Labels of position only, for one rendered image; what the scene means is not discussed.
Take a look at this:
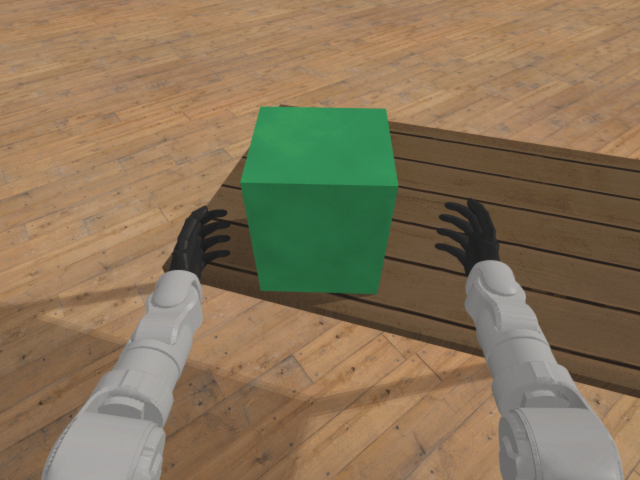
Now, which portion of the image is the robot left upper arm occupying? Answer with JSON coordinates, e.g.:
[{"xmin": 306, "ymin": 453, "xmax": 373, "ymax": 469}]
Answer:
[{"xmin": 46, "ymin": 412, "xmax": 166, "ymax": 480}]

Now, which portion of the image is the robot right upper arm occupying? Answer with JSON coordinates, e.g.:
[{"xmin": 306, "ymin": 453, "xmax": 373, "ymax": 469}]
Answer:
[{"xmin": 498, "ymin": 408, "xmax": 621, "ymax": 480}]

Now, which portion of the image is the left robot forearm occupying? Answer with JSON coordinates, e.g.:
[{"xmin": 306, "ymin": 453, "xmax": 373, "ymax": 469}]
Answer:
[{"xmin": 41, "ymin": 270, "xmax": 203, "ymax": 480}]

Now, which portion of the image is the right robot hand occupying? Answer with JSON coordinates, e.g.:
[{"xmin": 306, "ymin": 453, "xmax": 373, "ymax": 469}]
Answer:
[{"xmin": 435, "ymin": 198, "xmax": 500, "ymax": 277}]

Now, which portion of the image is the carton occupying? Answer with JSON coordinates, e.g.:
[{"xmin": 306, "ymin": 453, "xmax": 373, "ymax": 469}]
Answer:
[{"xmin": 240, "ymin": 106, "xmax": 398, "ymax": 294}]

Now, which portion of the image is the left robot hand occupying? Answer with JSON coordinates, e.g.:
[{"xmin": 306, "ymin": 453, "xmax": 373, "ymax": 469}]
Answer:
[{"xmin": 169, "ymin": 206, "xmax": 230, "ymax": 281}]

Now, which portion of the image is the table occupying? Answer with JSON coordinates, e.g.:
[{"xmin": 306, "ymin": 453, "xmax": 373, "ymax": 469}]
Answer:
[{"xmin": 162, "ymin": 104, "xmax": 640, "ymax": 398}]

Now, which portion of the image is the right robot forearm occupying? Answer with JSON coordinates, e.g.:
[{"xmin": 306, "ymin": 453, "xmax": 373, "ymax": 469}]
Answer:
[{"xmin": 464, "ymin": 260, "xmax": 623, "ymax": 480}]

